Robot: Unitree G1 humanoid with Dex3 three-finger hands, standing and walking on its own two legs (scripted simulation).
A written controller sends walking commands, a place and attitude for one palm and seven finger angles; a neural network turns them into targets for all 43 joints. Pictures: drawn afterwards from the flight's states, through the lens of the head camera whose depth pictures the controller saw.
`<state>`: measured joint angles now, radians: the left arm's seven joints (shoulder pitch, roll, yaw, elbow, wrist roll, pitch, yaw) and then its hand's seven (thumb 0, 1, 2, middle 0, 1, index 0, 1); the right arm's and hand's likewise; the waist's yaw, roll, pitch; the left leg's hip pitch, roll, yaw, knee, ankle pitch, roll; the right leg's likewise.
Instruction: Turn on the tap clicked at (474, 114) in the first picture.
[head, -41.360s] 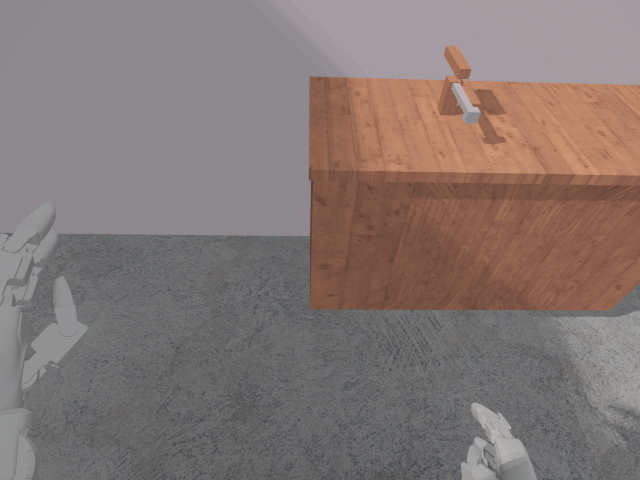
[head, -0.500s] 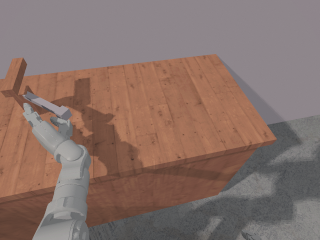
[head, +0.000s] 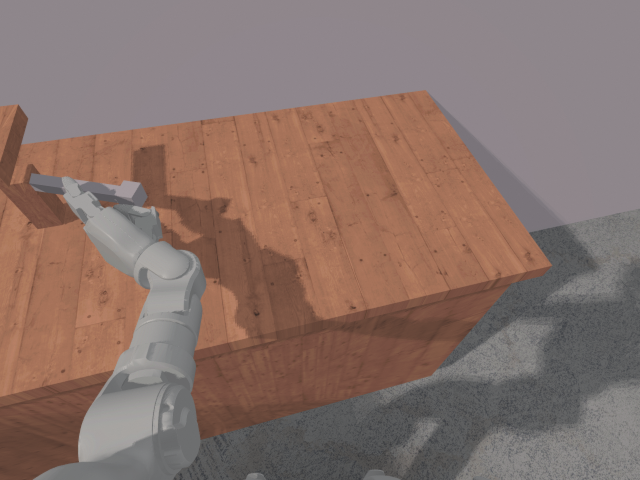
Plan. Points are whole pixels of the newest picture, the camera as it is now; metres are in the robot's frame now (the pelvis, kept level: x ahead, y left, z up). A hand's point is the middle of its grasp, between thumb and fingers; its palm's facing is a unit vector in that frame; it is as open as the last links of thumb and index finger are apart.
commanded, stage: push the lever round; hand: left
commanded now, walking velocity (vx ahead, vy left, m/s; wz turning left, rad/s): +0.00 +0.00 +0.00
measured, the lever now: (131, 196) +0.47 +0.25 +0.07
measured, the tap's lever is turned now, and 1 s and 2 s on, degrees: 66 70 70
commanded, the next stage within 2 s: lift the hand up off the lever in 0.10 s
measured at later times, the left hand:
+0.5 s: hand (147, 203) +0.45 +0.22 +0.08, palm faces +0.82 -0.56 -0.06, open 7.8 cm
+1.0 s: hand (131, 201) +0.43 +0.23 +0.10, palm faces +0.81 -0.58 -0.04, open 7.8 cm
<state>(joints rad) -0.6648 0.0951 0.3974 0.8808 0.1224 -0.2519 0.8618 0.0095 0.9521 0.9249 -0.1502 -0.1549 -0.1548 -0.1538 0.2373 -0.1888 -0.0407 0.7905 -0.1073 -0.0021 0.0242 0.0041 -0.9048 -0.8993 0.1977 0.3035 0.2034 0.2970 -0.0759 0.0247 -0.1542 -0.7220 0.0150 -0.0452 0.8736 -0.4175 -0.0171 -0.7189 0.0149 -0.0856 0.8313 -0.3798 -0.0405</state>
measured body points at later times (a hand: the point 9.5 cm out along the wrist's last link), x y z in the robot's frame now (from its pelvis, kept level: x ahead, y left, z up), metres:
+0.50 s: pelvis +0.00 -0.01 +0.01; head +0.06 +0.00 +0.45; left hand +0.40 +0.25 +0.09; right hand +0.06 -0.27 -0.12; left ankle +0.00 +0.13 -0.70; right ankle +0.01 -0.10 -0.70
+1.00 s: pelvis +0.01 +0.00 +0.02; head +0.05 +0.01 +0.46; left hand +0.39 +0.26 +0.11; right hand +0.10 -0.25 -0.11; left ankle +0.00 +0.13 -0.70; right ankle +0.01 -0.10 -0.70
